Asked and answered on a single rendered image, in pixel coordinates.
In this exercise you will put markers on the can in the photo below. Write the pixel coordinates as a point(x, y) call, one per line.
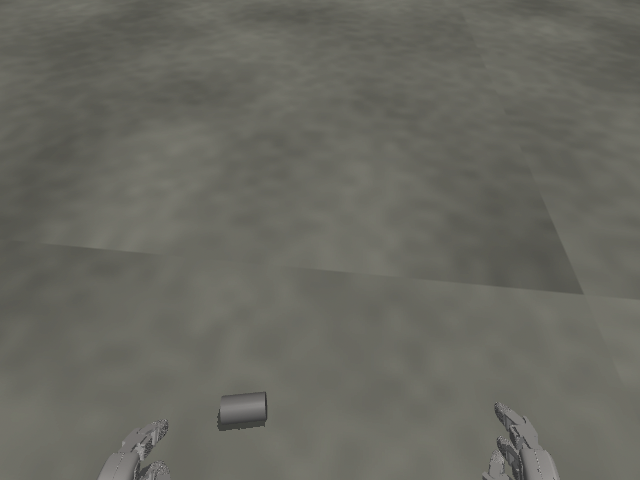
point(242, 408)

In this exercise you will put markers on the right robot hand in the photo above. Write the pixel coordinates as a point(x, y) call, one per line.
point(527, 459)

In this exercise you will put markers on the left robot hand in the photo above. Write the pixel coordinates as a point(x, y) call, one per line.
point(125, 464)

